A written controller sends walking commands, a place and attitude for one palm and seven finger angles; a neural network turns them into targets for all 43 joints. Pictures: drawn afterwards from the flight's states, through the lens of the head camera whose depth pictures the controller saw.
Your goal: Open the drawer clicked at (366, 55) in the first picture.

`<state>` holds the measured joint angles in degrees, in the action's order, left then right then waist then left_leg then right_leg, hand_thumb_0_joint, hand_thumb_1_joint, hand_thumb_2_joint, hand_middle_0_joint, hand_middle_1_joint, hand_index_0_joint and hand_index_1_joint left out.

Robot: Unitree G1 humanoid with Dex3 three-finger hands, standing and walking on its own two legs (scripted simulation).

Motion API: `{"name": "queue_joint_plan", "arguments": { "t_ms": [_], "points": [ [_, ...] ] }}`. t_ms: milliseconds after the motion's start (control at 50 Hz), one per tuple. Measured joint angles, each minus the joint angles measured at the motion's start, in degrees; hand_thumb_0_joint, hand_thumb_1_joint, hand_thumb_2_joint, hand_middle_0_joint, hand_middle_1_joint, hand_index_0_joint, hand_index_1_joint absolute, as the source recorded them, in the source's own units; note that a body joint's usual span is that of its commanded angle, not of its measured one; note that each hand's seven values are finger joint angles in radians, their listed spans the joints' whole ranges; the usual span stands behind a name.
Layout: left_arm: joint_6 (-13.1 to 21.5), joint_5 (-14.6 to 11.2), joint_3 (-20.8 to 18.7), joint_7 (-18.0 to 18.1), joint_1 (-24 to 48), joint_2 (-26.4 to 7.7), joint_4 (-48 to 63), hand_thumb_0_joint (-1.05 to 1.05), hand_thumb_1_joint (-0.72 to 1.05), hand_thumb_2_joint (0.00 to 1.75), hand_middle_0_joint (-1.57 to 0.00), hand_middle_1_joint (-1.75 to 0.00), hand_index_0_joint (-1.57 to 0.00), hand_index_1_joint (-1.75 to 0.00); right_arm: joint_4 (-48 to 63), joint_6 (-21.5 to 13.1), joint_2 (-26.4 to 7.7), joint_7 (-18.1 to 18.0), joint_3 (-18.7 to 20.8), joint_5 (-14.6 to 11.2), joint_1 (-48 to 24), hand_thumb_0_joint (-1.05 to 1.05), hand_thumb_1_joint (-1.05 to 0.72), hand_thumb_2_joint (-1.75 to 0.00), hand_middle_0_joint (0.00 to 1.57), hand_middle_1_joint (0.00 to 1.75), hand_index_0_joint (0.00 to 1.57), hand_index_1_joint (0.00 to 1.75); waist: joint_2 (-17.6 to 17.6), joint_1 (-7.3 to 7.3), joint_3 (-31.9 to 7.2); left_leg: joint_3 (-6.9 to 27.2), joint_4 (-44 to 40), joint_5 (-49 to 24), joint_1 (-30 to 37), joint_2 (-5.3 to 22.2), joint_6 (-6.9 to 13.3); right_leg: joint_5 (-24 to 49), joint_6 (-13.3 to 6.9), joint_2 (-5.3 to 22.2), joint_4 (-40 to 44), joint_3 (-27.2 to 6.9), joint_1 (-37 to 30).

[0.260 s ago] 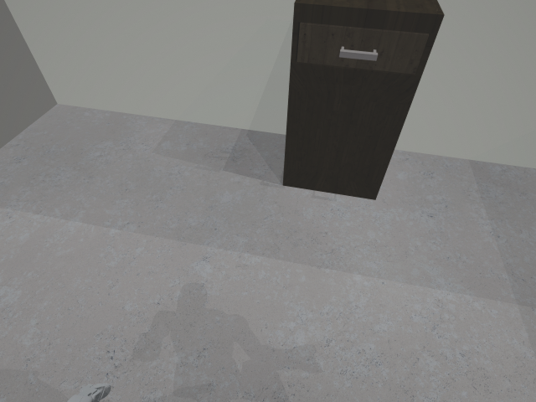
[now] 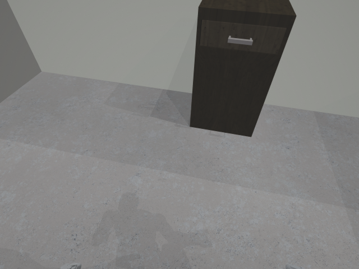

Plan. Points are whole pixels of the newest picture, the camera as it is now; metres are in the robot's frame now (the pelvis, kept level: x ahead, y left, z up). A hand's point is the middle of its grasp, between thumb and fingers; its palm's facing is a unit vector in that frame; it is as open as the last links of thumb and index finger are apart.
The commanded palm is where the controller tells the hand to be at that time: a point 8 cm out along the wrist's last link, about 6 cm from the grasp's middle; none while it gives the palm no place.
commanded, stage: stand and wait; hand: left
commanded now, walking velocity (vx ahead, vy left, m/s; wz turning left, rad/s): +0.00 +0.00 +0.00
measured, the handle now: (240, 39) +1.27 -0.26 -0.01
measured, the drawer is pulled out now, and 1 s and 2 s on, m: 0.00 0.00 0.00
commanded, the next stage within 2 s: look at it before walking up in 0.60 s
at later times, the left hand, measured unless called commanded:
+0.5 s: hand out of the picture +0.05 +0.24 -0.15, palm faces -0.03 -0.94 -0.34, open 7.4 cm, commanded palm none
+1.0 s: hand out of the picture +0.06 +0.24 -0.15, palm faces -0.04 -0.94 -0.33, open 7.4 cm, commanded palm none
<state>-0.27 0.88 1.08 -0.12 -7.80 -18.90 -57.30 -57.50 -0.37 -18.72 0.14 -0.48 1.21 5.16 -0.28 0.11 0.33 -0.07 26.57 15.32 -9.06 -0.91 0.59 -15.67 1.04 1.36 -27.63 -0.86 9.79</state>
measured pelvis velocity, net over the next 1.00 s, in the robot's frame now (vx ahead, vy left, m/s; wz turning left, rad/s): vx -0.01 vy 0.00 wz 0.00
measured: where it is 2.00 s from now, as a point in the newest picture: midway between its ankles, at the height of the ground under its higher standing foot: outside the picture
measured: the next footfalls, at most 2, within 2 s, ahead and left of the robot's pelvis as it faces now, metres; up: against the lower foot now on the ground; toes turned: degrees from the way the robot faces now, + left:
none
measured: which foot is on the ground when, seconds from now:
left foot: down 0.00-1.00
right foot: down 0.00-1.00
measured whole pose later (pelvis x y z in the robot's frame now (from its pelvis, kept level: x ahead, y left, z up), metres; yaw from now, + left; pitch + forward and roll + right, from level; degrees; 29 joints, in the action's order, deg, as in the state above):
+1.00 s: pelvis -0.01 +0.00 +0.01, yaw +0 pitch -2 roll +0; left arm 0.2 0.9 0.7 -0.2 -8.2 -19.5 -62.5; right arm -64.0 -0.4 -19.4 0.3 -0.3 0.8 7.0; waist -0.4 -0.2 1.7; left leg 0.1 22.2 11.7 -8.6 -0.2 0.1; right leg -11.7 0.7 0.7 -22.6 -0.7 9.0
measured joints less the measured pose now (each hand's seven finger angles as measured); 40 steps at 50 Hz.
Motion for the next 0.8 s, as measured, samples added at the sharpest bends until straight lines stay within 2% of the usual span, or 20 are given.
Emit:
{"name": "queue_joint_plan", "arguments": {
  "t_ms": [360, 800],
  "points": [
    [0.09, -0.1, -0.5, -0.1, -1.71, -0.87, -4.42, 0.01, 0.91, 0.89, -0.2, -0.3, -0.2, -0.3, -5.32, 0.46, -1.07, 0.02, 0.31, -0.32, 2.9, 0.0, -0.91, -0.9, 0.2, 0.3, 0.21, 0.3, 0.04, -0.28, 1.4, 0.47, -2.75, -2.9, 0.43, 0.69, -0.61, 3.12, -0.53, -0.67, 3.33, 0.49, -0.78],
    [0.47, 0.03, -0.4, -0.16, -0.75, -0.62, -5.08, 0.01, 0.91, 0.89, -0.2, -0.3, -0.2, -0.3, -6.63, 0.08, -0.55, 0.28, 0.25, -0.37, 2.81, 0.0, -0.91, -0.9, 0.2, 0.3, 0.21, 0.3, -0.02, -0.49, 1.16, 0.24, -3.87, -3.84, -0.05, 0.75, -0.59, 4.21, -0.45, -0.72, 4.55, 0.24, -0.25]
  ]
}}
